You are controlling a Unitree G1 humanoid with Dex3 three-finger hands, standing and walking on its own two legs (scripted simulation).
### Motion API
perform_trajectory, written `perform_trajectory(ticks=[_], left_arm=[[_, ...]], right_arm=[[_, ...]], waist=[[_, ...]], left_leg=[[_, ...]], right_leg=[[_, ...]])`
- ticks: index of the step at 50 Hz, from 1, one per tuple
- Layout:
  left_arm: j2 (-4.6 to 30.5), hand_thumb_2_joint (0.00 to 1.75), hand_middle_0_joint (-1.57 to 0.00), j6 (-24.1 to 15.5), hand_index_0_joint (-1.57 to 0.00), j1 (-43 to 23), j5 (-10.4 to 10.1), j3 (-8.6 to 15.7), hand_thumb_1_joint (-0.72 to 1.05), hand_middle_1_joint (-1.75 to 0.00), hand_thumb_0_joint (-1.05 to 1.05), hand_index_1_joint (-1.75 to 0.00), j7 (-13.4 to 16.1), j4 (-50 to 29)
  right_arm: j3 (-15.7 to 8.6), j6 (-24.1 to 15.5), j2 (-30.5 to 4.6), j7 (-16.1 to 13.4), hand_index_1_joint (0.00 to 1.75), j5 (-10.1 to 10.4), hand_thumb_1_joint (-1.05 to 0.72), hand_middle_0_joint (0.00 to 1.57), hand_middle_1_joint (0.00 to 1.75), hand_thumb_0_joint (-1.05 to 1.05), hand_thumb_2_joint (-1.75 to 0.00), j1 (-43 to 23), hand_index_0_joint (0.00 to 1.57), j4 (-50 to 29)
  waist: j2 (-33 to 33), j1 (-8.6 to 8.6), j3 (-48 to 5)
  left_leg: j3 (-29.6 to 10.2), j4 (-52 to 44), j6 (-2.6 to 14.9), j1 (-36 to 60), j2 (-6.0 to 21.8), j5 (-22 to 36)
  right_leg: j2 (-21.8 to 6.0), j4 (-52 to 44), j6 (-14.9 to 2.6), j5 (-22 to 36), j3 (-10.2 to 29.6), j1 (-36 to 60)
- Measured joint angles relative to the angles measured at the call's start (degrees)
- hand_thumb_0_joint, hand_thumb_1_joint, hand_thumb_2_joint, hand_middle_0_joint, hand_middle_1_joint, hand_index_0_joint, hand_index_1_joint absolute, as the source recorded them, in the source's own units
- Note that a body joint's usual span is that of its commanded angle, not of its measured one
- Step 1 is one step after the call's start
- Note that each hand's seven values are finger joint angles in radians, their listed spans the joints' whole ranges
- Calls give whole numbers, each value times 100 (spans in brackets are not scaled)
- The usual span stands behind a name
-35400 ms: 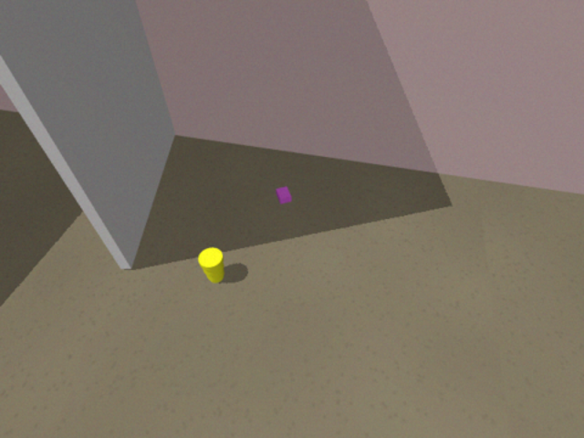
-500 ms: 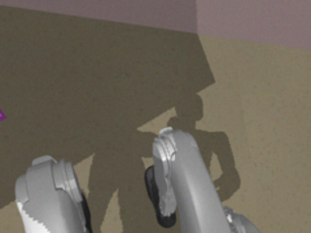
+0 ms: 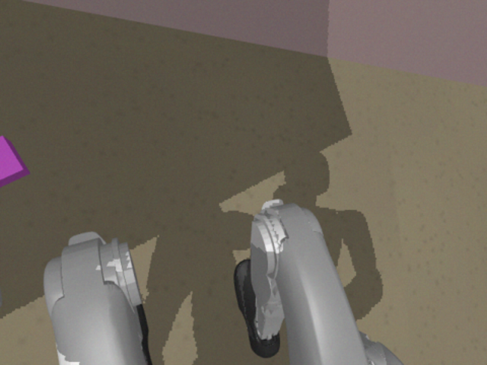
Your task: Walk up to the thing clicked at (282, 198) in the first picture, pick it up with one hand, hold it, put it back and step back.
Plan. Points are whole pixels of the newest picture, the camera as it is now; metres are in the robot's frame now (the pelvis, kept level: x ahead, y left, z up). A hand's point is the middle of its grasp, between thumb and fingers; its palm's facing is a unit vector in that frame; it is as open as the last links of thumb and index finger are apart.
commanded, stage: approach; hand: left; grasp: from above
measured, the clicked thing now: (1, 161) +0.47 +0.36 -0.30
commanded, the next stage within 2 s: rest palm in 0.76 s
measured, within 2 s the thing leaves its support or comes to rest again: neither
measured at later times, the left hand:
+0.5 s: hand out of the picture +0.45 +0.36 -0.20, palm faces -0.38 -0.23 -0.89, open 13.0 cm
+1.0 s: hand out of the picture +0.45 +0.37 -0.20, palm faces -0.38 -0.24 -0.89, open 12.6 cm
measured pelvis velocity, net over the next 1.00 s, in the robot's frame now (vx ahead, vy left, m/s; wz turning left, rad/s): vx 0.00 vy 0.00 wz -0.02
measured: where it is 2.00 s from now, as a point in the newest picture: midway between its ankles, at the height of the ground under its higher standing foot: (200, 341)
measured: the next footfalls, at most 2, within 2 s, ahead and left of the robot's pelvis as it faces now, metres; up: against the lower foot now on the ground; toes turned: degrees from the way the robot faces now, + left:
none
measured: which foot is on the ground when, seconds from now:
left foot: down 0.00-1.00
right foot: down 0.00-1.00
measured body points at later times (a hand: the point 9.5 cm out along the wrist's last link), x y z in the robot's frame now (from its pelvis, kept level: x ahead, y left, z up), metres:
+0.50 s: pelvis +0.00 +0.00 +0.00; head +0.27 +0.09 +0.35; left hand +0.47 +0.37 -0.15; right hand +0.02 -0.26 -0.07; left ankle +0.07 +0.14 -0.28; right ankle +0.10 -0.12 -0.28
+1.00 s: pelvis +0.00 +0.00 +0.00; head +0.26 +0.10 +0.35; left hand +0.47 +0.38 -0.15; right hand +0.05 -0.26 -0.08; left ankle +0.07 +0.13 -0.28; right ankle +0.10 -0.12 -0.28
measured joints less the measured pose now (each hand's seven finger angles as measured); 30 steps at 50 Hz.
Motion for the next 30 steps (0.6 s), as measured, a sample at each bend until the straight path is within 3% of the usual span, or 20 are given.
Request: perform_trajectory(ticks=[4,9,14,17,20,25,30], left_arm=[[68,92,-26,108,-23,-431,34,-166,-42,-77,0,-80,85,379],[336,93,-25,239,-22,-1129,124,-331,-42,-80,0,-83,21,989],[658,92,-25,285,-23,-1340,249,-183,-41,-81,0,-83,-92,1216],[730,90,-26,286,-24,-1179,222,-9,-39,-80,0,-82,-124,1151],[701,87,-28,245,-26,-874,142,119,-37,-77,0,-80,-136,907],[414,84,-32,112,-30,-337,-10,206,-33,-72,0,-75,-158,245],[78,82,-35,110,-32,-106,-61,114,-30,-69,0,-71,-40,-61]], right_arm=[[-44,-138,-18,-14,30,-35,-89,20,30,0,-89,-203,20,10],[80,-254,-89,-45,30,-47,-90,20,30,0,-89,-316,20,-104],[268,-207,-190,-97,30,-24,-89,20,30,0,-89,-190,20,-288],[339,-126,-235,-102,30,-14,-89,20,30,0,-89,-18,20,-360],[377,-27,-240,-85,30,-14,-89,20,30,0,-89,145,20,-372],[291,65,-158,-24,30,-14,-89,20,30,0,-89,303,20,-233],[117,93,-66,41,30,-11,-89,20,30,1,-89,241,20,-72]], waist=[[7,-52,-88],[23,-275,-57],[41,-523,113],[31,-581,227],[4,-550,316],[-12,-350,308],[52,-172,108]], left_leg=[[33,15,39,-33,-6,23],[28,34,83,-69,3,23],[-13,51,94,-49,20,-30],[-24,36,82,-15,34,-61],[-48,15,58,20,49,-76],[-65,-16,11,12,46,-53],[-45,-23,1,-27,31,-28]], right_leg=[[-5,13,16,3,27,-10],[11,-6,34,12,22,-17],[34,-36,52,-9,-13,19],[45,-57,53,-19,-21,39],[59,-81,60,-9,-39,50],[55,-91,30,21,-54,13],[40,-70,16,27,-37,-36]])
